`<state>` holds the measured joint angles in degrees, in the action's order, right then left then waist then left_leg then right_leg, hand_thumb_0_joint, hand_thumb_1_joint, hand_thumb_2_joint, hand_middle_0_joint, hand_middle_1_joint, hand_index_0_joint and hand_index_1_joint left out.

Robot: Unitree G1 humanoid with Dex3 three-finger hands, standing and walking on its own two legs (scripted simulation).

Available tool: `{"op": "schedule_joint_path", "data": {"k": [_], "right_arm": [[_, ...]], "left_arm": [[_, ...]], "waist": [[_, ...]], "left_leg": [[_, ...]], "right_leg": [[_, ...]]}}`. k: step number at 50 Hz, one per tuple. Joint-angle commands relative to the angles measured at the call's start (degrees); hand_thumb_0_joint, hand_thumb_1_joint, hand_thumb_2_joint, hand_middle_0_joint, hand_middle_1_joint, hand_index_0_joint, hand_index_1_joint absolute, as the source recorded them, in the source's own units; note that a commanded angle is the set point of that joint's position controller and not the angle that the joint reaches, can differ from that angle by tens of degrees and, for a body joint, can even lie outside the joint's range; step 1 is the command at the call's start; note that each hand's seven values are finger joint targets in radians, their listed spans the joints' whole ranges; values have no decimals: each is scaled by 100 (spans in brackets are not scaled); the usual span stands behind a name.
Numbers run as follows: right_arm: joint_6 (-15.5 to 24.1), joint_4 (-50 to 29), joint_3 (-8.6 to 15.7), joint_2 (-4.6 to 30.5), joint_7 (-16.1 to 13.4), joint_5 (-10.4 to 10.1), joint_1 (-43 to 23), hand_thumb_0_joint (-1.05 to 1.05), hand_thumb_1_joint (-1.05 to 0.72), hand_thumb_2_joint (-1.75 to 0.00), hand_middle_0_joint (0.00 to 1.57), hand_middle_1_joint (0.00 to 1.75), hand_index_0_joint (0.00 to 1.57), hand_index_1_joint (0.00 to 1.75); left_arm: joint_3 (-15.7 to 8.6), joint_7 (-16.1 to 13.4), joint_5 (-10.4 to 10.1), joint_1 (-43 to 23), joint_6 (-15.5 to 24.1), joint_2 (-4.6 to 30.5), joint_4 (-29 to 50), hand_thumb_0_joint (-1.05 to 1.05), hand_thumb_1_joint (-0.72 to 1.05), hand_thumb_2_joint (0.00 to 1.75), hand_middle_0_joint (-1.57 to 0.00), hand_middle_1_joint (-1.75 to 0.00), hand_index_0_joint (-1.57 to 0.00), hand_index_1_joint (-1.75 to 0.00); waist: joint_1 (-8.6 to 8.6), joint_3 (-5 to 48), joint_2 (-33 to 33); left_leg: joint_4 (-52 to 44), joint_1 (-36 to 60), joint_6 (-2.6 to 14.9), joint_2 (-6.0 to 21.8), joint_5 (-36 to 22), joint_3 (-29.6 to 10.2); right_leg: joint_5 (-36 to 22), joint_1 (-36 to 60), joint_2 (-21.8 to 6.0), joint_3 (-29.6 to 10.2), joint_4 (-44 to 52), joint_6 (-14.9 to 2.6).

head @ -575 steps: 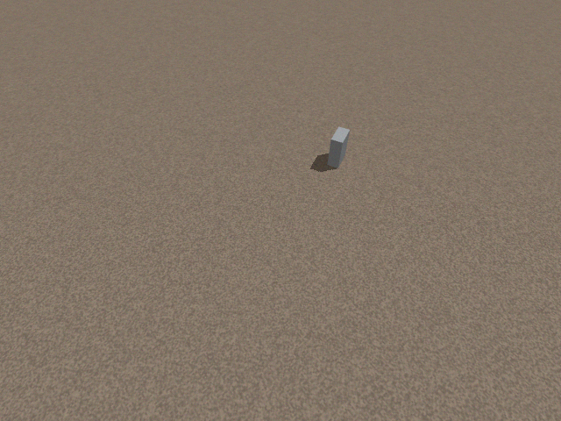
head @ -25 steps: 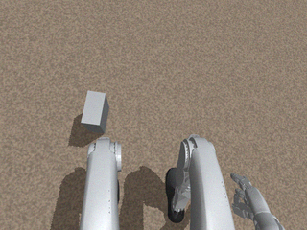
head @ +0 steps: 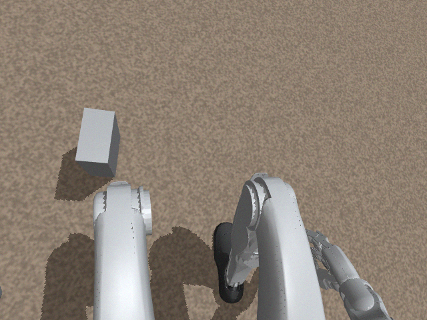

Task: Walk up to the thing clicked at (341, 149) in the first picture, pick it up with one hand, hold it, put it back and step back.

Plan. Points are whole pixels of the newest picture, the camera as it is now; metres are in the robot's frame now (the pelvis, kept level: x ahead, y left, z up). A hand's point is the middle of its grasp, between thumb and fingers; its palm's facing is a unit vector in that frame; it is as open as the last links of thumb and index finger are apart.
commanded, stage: approach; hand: left
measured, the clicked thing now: (101, 146) +0.44 +0.21 -0.26
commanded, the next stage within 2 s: close in in 0.16 s
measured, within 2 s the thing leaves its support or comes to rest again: neither
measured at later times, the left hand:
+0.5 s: hand (60, 150) +0.41 +0.28 -0.20, palm faces +0.16 -0.99 +0.06, open 17.5 cm
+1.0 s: hand (85, 147) +0.43 +0.23 -0.22, palm faces +0.18 -0.98 +0.01, open 17.3 cm
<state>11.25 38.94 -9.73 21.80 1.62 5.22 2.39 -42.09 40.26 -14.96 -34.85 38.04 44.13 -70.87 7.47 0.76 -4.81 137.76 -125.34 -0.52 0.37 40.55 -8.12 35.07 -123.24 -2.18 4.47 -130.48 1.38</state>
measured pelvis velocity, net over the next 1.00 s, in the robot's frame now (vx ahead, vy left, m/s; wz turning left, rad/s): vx -0.02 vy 0.02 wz -0.13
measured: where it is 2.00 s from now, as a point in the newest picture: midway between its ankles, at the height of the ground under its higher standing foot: (181, 287)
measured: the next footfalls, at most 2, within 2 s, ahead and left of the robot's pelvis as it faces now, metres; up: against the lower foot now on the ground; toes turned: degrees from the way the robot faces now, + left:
none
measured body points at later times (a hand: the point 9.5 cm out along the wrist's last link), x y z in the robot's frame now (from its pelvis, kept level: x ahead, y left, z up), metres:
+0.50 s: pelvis -0.01 +0.01 -0.06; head +0.22 +0.16 +0.30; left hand +0.40 +0.33 -0.20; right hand +0.16 -0.25 -0.10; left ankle +0.08 +0.12 -0.31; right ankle +0.12 -0.13 -0.31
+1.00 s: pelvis -0.02 +0.02 -0.06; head +0.21 +0.18 +0.29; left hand +0.41 +0.29 -0.21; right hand +0.10 -0.25 -0.08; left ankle +0.08 +0.12 -0.31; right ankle +0.12 -0.13 -0.31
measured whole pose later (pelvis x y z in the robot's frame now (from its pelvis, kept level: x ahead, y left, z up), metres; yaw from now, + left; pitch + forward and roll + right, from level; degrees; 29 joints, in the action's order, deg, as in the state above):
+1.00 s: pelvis -0.02 +0.02 -0.06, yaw -8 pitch +11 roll -17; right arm 0.7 32.6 -28.2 22.7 9.0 20.3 -7.2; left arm -28.3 2.9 -4.2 -36.1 65.2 44.8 -85.1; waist 15.5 -16.5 -14.4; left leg 152.2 -125.9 0.7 -0.2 39.5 -19.4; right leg 30.1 -118.3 1.3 12.9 -135.2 3.9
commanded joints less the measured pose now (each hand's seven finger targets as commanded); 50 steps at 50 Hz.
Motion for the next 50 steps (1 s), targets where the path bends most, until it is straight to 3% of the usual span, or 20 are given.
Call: {"op": "schedule_joint_path", "data": {"k": [1,3,4,8,11,13,16,20,22,26,30,35,40,46,50], "right_arm": [[48,-382,328,1558,-30,171,331,0,-93,-90,20,30,20,30],[-41,-363,224,1621,1,250,215,0,-93,-91,20,30,20,30],[-80,-353,176,1658,14,296,169,0,-93,-91,20,30,20,30],[-234,-329,-12,1736,54,487,-71,0,-93,-91,20,30,20,30],[-313,-321,-226,1801,64,613,-287,0,-93,-91,20,30,20,30],[-351,-352,-355,1792,92,704,-430,0,-93,-90,20,30,20,30],[-407,-390,-556,1825,153,846,-534,0,-93,-90,20,30,20,30],[-542,-448,-747,1922,237,1017,-677,0,-93,-90,20,30,20,30],[-620,-465,-782,1952,293,1119,-663,0,-93,-90,20,30,20,30],[-750,-526,-813,1974,388,1211,-744,0,-92,-90,20,30,20,30],[-869,-604,-818,2050,442,1280,-812,0,-93,-90,20,30,20,30],[-942,-715,-917,2090,521,1358,-867,0,-93,-90,20,30,20,30],[-998,-761,-1004,2096,573,1463,-918,0,-93,-91,20,30,20,30],[-1041,-817,-1136,2084,622,1523,-946,0,-93,-91,20,30,20,30],[-1087,-788,-1166,2118,628,1563,-938,0,-93,-91,20,30,20,30]], "left_arm": [[-198,-176,-50,-999,817,1941,890,0,-61,8,-4,-11,-3,-11],[-139,-265,-12,-906,969,1887,870,0,-57,10,-4,-11,-3,-12],[-205,-301,6,-936,1048,2026,883,0,-56,10,-4,-11,-3,-12],[54,-446,35,-926,1359,1639,681,0,-55,9,-4,-11,-3,-11],[120,-641,84,-1023,1627,1756,457,0,-52,8,-4,-9,-3,-9],[398,-745,86,-1091,1806,1439,131,0,-51,8,-3,-10,-3,-9],[411,-1041,133,-1077,2064,1473,-139,0,-59,7,-3,-10,-5,-8],[520,-1531,254,-1086,2338,1314,-296,0,-56,7,-3,-10,-5,-8],[435,-1812,351,-1122,2482,1442,-140,0,-58,7,-4,-11,-6,-8],[732,-2279,610,-1062,2580,1151,-152,0,-58,8,-4,-11,-7,-9],[944,-2626,833,-1039,2630,1111,-167,0,-59,7,-5,-11,-7,-9],[1166,-2991,832,-1209,2743,923,-301,0,-55,10,-4,-11,-6,-9],[1391,-3418,988,-1387,2933,852,-495,0,-52,12,-3,-11,-5,-9],[1369,-3772,1083,-1308,3126,1040,-698,0,-49,14,-3,-9,-3,-8],[1388,-3917,1161,-1253,3220,1007,-722,0,-48,16,-2,-11,-2,-11]], "waist": [[-61,3267,1768],[-20,3236,1967],[-10,3332,2094],[261,3168,2274],[417,2836,2216],[593,2647,2039],[690,2545,1823],[766,2304,2133],[763,2378,2267],[864,1947,2342],[1014,1741,2308],[1217,1482,2032],[1361,1206,1908],[1333,1153,1898],[1372,1266,2116]], "left_leg": [[-1583,2303,59,47,-613,299],[-1527,2486,13,79,-756,216],[-1471,2608,-5,107,-855,179],[-1230,2679,-58,133,-973,72],[-1066,2497,-61,150,-885,-21],[-902,2326,-45,163,-728,-72],[-708,2148,-27,160,-750,-137],[-752,2376,-143,189,-1020,-301],[-703,2464,-168,191,-1154,-327],[-797,2317,-193,203,-942,-399],[-845,2220,-191,225,-729,-529],[-814,1981,-128,204,-271,-646],[-847,1934,-114,225,-14,-762],[-804,1781,-81,221,73,-768],[-834,2072,-157,250,-336,-857]], "right_leg": [[-289,1698,223,470,821,-327],[-421,1636,229,552,663,-332],[-494,1634,250,579,580,-336],[-622,1581,271,707,414,-313],[-613,1564,302,807,327,-292],[-555,1576,345,870,341,-264],[-667,1854,385,952,336,-217],[-886,1818,399,1130,146,-218],[-1031,1966,425,1183,144,-203],[-940,1822,439,1291,155,-201],[-864,1764,445,1375,154,-185],[-635,1747,472,1432,246,-137],[-513,1654,473,1475,283,-108],[-476,1819,534,1470,328,-110],[-808,1852,534,1530,203,-128]]}}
